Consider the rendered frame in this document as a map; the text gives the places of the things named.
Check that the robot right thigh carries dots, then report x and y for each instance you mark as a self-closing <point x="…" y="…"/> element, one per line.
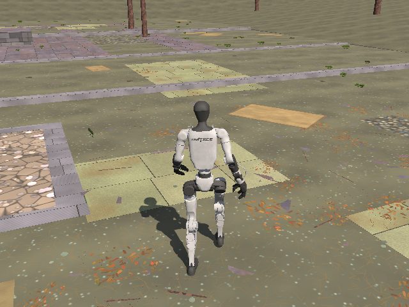
<point x="219" y="186"/>

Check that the right robot hand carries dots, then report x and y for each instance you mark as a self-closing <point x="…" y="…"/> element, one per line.
<point x="243" y="189"/>

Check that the left robot forearm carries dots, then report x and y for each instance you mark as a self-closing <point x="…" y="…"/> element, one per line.
<point x="176" y="165"/>

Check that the left robot foot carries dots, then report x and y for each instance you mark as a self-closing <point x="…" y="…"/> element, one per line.
<point x="192" y="269"/>

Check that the robot left upper arm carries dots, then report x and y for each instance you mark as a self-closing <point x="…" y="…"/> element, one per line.
<point x="180" y="144"/>

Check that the left robot hand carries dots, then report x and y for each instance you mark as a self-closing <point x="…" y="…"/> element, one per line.
<point x="180" y="172"/>

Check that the robot right upper arm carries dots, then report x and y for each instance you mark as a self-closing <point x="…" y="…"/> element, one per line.
<point x="226" y="145"/>

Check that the right robot forearm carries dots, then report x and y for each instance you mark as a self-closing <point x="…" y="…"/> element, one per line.
<point x="235" y="171"/>

